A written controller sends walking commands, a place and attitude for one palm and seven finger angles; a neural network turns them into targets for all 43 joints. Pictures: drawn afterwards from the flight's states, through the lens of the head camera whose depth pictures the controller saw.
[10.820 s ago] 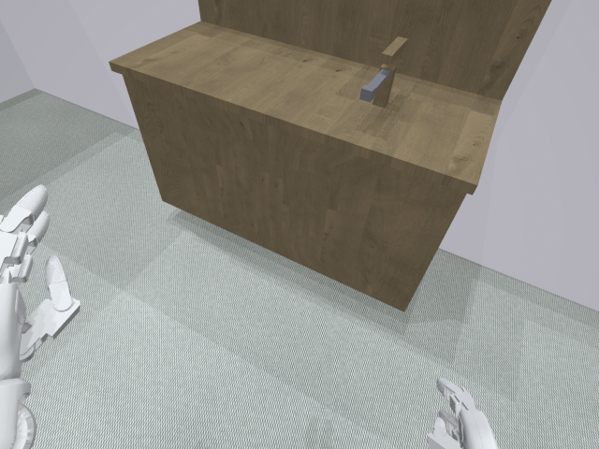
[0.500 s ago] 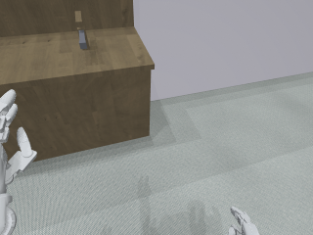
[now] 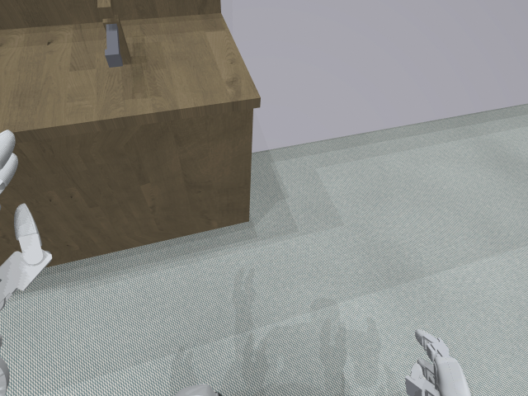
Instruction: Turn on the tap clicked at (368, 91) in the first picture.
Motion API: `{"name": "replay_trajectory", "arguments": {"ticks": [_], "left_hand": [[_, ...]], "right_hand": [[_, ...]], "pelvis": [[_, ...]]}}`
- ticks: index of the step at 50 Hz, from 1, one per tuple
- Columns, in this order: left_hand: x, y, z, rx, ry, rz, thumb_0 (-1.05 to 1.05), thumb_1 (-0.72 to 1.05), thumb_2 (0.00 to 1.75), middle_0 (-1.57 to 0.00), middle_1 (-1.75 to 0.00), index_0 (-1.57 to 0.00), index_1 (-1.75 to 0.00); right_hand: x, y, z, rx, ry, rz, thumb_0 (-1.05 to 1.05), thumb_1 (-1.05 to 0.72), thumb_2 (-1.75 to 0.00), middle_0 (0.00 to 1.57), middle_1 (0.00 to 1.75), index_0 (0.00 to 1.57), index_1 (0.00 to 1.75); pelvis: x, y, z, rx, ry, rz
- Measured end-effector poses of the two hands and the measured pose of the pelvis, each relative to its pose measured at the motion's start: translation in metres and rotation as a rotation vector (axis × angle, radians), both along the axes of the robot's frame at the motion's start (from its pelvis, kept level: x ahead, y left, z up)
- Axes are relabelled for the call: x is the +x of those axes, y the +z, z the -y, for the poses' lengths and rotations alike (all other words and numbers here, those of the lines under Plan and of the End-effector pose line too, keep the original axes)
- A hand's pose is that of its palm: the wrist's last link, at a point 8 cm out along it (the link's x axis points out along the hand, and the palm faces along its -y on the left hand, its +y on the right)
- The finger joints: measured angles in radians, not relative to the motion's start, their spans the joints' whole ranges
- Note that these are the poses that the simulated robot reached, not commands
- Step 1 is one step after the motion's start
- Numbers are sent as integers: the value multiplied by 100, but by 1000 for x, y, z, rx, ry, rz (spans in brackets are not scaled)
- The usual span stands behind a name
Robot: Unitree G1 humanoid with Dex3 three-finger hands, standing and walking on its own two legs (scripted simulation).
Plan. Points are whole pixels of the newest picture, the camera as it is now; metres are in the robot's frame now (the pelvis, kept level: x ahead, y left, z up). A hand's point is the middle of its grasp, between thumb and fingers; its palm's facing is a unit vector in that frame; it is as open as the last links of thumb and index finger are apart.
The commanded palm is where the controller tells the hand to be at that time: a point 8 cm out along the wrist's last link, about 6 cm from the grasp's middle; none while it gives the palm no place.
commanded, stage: take the last steps up to it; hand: left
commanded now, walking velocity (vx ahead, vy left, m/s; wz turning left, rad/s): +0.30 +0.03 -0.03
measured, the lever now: (113, 57) +0.73 +0.38 +0.07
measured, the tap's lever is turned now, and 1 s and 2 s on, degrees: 0 0 0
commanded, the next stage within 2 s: come to a stop and stand still in 1.18 s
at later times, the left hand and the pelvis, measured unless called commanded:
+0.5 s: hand (113, 163) +0.34 +0.22 +0.18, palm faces +0.41 -0.79 -0.45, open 7.4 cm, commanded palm +0.28 +0.26 +0.19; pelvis +0.12 -0.03 +0.01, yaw +1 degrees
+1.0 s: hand (120, 91) +0.45 +0.24 +0.20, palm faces +0.37 -0.83 -0.42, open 7.4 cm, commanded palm +0.39 +0.29 +0.19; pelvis +0.23 +0.01 +0.01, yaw +0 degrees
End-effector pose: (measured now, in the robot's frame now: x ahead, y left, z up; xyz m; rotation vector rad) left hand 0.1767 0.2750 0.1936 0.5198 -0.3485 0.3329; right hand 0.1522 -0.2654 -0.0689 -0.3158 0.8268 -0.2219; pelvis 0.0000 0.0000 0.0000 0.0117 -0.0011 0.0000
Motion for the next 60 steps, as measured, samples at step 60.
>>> {"name": "replay_trajectory", "arguments": {"ticks": [60], "left_hand": [[271,7,17,25,69,-57,1,89,90,-21,-30,-22,-30]], "right_hand": [[266,-35,-35,217,67,-21,2,-91,-89,20,30,20,30]], "pelvis": [[269,2,21,-10,11,7]]}}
